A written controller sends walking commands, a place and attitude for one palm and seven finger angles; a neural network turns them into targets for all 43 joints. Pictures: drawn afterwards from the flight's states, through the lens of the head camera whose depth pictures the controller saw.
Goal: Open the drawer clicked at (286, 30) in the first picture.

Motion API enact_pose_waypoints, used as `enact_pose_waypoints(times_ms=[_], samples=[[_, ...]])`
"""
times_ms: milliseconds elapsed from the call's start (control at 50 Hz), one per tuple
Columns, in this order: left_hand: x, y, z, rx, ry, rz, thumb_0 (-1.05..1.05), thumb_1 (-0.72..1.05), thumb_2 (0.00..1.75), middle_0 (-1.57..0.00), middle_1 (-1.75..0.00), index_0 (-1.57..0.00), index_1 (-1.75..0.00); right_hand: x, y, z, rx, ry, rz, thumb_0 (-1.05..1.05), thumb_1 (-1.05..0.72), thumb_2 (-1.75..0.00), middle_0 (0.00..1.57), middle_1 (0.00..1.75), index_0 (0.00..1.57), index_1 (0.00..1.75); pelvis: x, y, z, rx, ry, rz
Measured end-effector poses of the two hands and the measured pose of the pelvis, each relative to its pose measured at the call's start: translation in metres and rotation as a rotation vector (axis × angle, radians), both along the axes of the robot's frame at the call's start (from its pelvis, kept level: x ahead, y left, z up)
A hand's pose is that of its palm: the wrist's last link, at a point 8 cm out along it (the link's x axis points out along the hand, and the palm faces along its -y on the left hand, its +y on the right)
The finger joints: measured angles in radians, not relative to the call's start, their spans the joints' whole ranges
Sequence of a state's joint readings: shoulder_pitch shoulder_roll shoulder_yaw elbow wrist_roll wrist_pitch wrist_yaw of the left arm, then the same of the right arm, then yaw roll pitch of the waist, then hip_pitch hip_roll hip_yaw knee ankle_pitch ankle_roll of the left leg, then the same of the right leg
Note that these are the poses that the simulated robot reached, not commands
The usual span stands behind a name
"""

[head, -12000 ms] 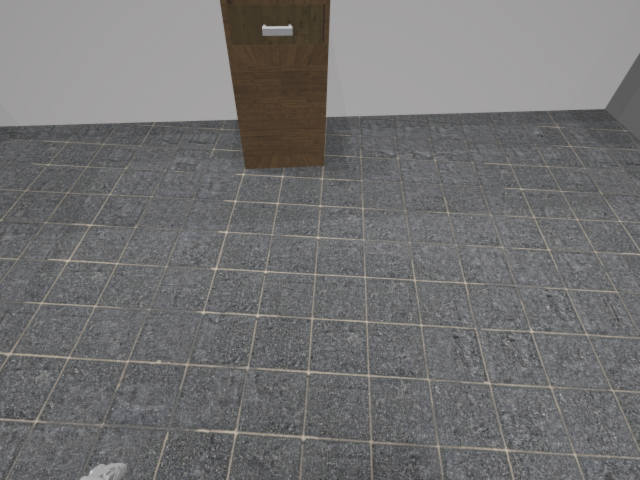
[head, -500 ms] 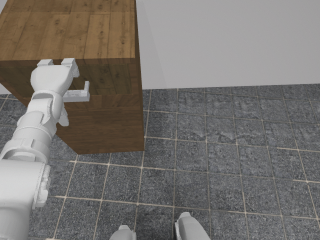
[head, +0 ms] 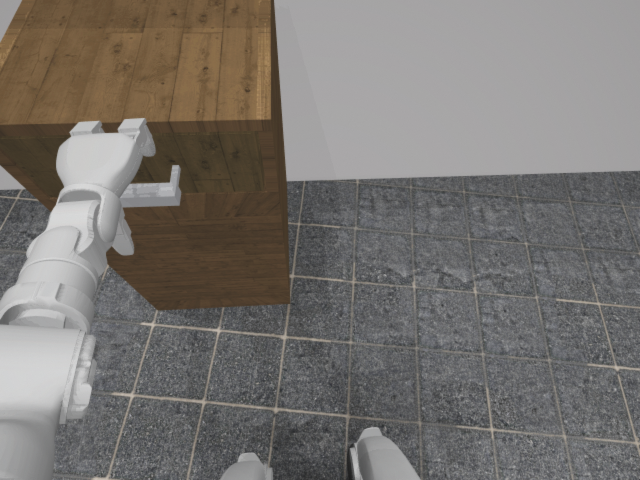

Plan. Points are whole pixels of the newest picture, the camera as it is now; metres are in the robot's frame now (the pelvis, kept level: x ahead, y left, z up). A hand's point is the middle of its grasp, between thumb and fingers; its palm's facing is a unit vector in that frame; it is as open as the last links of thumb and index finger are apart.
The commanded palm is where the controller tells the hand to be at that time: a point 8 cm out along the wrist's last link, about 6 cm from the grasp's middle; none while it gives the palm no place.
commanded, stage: lower the fingers behind the handle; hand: left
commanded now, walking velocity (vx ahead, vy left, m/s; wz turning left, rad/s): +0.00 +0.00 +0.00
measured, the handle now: (141, 183) +0.54 +0.24 -0.04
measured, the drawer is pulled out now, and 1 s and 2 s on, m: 0.00 0.00 0.00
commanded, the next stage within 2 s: close the thumb around the handle in 1.64 s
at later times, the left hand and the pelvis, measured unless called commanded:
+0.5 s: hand (129, 196) +0.50 +0.23 -0.01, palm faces -0.05 -0.01 -1.00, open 13.7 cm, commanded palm +0.49 +0.23 +0.04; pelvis +0.00 +0.01 -0.02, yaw +0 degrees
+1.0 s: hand (137, 215) +0.49 +0.24 -0.05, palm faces -0.07 +0.02 -1.00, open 13.8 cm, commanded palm +0.49 +0.23 +0.01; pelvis -0.03 +0.00 -0.05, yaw +1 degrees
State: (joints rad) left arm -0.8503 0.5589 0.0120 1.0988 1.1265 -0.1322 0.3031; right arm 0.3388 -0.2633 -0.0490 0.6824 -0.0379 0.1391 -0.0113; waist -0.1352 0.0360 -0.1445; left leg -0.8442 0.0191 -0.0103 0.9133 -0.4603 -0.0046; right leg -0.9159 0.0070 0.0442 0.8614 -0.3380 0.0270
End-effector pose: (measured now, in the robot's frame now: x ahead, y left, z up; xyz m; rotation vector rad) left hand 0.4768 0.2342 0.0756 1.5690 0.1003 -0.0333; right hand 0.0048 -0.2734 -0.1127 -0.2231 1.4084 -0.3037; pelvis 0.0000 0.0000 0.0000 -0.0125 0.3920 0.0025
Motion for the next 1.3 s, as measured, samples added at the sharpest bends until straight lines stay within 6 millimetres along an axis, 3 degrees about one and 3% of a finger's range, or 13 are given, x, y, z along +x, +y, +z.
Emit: enact_pose_waypoints(times_ms=[340, 700, 820, 1020, 1300], samples=[[0.003, 0.001, -0.024, -0.023, -0.011, -0.031, 0.00, -0.49, 0.30, -0.32, -1.20, -0.32, -1.21, -0.005, 0.002, -0.008, -0.012, 0.036, 0.009, 0.00, -0.91, -0.90, 0.21, 0.30, 0.20, 0.30, 0.001, 0.004, -0.011, -0.008, 0.038, 0.006], [0.002, -0.002, -0.028, 0.014, -0.024, 0.003, 0.00, -0.49, 0.30, -0.32, -1.20, -0.30, -1.25, -0.016, 0.009, -0.023, -0.003, 0.025, 0.023, 0.00, -0.91, -0.90, 0.21, 0.30, 0.20, 0.30, -0.018, 0.005, -0.026, -0.010, 0.054, 0.020], [-0.001, -0.005, -0.051, 0.013, 0.055, -0.016, 0.00, -0.49, 0.30, -0.32, -1.20, -0.30, -1.23, -0.028, 0.004, -0.028, -0.029, 0.014, 0.015, 0.00, -0.91, -0.90, 0.21, 0.30, 0.20, 0.30, -0.026, 0.004, -0.035, -0.010, 0.071, 0.017], [0.002, 0.003, -0.071, 0.017, -0.022, -0.024, 0.00, -0.49, 0.30, -0.33, -1.20, -0.31, -1.21, -0.050, 0.004, -0.043, -0.030, 0.089, 0.016, 0.00, -0.91, -0.90, 0.21, 0.30, 0.20, 0.30, -0.031, 0.003, -0.053, -0.019, 0.119, 0.024], [0.003, 0.001, -0.071, 0.011, 0.000, -0.005, 0.00, -0.49, 0.30, -0.32, -1.20, -0.30, -1.22, -0.035, 0.008, -0.049, -0.018, 0.042, 0.035, 0.00, -0.91, -0.90, 0.21, 0.30, 0.20, 0.30, -0.034, 0.001, -0.056, -0.021, 0.116, 0.025]])
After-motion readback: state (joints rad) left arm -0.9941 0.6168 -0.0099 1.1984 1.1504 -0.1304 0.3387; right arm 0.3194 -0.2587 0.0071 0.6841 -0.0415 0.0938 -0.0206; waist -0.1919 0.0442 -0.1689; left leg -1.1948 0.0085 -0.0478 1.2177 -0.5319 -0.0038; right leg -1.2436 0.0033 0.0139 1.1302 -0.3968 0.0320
